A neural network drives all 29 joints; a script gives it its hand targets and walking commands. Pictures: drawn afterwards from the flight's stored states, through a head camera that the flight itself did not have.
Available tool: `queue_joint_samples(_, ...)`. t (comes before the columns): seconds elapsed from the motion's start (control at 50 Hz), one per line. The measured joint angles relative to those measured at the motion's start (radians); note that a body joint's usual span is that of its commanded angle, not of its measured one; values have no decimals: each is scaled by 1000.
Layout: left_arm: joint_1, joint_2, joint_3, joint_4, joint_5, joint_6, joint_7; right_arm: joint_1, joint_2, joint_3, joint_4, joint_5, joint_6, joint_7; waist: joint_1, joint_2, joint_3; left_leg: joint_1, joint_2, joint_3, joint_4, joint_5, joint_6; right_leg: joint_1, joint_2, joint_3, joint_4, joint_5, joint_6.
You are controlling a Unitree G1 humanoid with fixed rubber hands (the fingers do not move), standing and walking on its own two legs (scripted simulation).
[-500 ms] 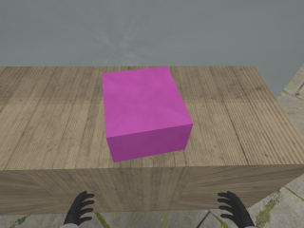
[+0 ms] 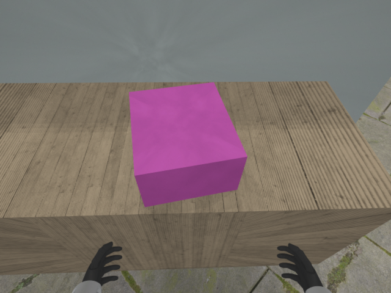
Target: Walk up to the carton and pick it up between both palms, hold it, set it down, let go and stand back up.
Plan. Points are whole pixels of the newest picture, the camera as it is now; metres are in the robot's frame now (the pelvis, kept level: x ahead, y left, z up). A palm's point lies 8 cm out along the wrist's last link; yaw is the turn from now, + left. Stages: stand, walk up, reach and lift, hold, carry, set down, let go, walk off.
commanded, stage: let go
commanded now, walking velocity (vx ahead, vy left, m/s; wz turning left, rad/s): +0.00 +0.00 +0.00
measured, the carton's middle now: (182, 139) +0.53 +0.04 -0.07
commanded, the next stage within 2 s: stand in 0.20 s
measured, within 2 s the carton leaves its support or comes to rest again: neither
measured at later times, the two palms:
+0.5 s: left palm out of the picture +0.09 +0.30 -0.11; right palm out of the picture +0.10 -0.31 -0.09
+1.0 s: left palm out of the picture +0.03 +0.31 -0.12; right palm out of the picture +0.05 -0.29 -0.11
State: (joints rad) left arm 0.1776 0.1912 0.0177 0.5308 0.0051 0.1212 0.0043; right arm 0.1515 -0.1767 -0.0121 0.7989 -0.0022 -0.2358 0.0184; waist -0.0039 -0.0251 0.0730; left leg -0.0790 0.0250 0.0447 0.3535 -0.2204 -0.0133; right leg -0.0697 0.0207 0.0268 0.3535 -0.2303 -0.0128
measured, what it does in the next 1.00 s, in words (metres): stands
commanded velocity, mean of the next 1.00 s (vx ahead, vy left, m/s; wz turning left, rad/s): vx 0.00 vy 0.00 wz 0.00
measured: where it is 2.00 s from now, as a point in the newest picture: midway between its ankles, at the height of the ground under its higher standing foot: outside the picture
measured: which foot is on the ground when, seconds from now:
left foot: down 0.00-1.00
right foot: down 0.00-1.00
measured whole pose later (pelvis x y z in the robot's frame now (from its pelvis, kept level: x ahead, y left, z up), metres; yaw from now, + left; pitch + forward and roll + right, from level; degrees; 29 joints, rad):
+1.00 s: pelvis -0.02 +0.01 +0.00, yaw +2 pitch -3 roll -1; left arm 0.14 0.37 -0.01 1.10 0.01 -0.01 -0.01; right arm 0.19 -0.37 0.03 1.04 -0.01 -0.01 0.00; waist 0.00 -0.01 0.02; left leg -0.14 0.01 0.01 0.39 -0.20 0.00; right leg -0.09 0.01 -0.01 0.34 -0.19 0.00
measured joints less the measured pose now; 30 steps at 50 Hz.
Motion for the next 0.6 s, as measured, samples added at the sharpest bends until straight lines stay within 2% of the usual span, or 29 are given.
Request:
queue_joint_samples(0.22,-9,-8,-2,12,13,1,-1,-5,-12,-1,9,-16,16,-2,-1,3,2,16,0,4,-1,-3,0,12,0,2,4,-4,0)
queue_joint_samples(0.3,-16,46,-8,99,15,-72,2,7,-69,16,16,-27,128,-17,7,-1,-37,-38,5,-4,56,-27,-1,-34,3,-8,49,-25,-2)
queue_joint_samples(0.36,-11,95,3,171,22,-96,3,23,-118,4,37,-23,177,-22,11,-2,-54,-54,9,-12,81,-39,-2,-42,6,-16,62,-33,-3)
queue_joint_samples(0.6,25,194,-1,412,21,-127,-8,62,-214,-4,140,-18,229,-16,4,6,-68,-61,10,-28,78,-25,1,-28,7,-33,27,-7,-1)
